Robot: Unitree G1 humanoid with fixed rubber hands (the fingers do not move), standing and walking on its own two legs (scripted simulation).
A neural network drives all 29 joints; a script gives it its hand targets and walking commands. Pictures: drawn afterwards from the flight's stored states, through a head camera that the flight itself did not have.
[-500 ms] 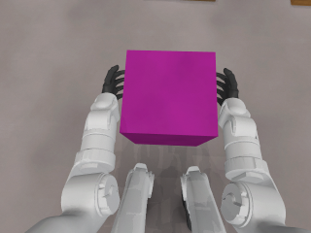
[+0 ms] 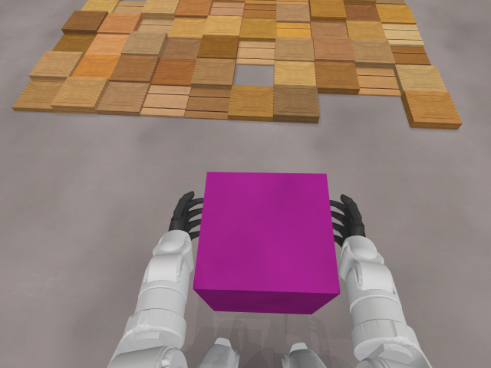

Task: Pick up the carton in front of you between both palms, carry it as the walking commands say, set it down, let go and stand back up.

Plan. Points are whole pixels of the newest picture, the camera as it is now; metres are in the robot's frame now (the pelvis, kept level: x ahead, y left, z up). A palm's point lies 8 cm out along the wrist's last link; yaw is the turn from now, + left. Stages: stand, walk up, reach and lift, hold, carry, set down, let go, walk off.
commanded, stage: reach and lift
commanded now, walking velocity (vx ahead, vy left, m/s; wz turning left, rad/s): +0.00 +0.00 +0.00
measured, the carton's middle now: (264, 249) +0.36 +0.00 -0.10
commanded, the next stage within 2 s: hold in 1.44 s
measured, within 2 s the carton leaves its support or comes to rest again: neither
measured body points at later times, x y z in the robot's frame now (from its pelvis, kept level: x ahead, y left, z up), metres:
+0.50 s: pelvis +0.03 +0.00 +0.08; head -0.01 +0.00 +0.53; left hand +0.33 +0.15 +0.09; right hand +0.33 -0.15 +0.10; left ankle +0.04 +0.13 -0.66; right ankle +0.04 -0.13 -0.66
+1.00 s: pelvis +0.02 +0.00 +0.08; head +0.00 +0.00 +0.53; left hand +0.33 +0.15 +0.10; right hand +0.33 -0.15 +0.10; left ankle +0.04 +0.13 -0.66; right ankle +0.04 -0.13 -0.66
